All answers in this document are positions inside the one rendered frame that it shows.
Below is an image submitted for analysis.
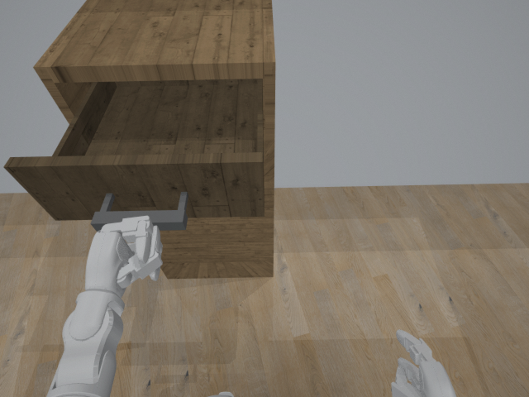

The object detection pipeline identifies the left robot hand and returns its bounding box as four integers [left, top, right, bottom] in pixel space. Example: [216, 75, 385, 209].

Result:
[85, 216, 163, 298]

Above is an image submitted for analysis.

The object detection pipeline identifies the cabinet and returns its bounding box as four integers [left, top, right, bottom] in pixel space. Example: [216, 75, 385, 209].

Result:
[33, 0, 275, 279]

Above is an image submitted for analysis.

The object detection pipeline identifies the handle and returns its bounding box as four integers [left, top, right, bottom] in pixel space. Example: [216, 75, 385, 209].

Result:
[90, 192, 188, 232]

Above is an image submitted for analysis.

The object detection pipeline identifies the robot left forearm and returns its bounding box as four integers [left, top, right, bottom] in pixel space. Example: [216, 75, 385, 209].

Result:
[46, 289, 125, 397]

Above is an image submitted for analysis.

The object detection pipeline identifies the right robot hand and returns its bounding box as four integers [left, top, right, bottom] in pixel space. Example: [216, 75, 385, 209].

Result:
[391, 329, 456, 397]

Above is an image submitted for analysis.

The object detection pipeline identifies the drawer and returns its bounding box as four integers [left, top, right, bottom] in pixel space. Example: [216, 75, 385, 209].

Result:
[4, 79, 265, 221]

